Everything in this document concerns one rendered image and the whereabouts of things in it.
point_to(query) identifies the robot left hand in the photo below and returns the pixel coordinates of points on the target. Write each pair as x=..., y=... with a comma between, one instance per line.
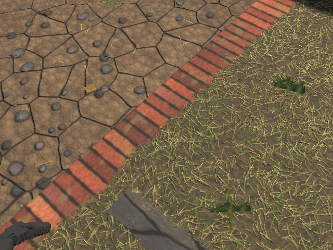
x=19, y=232

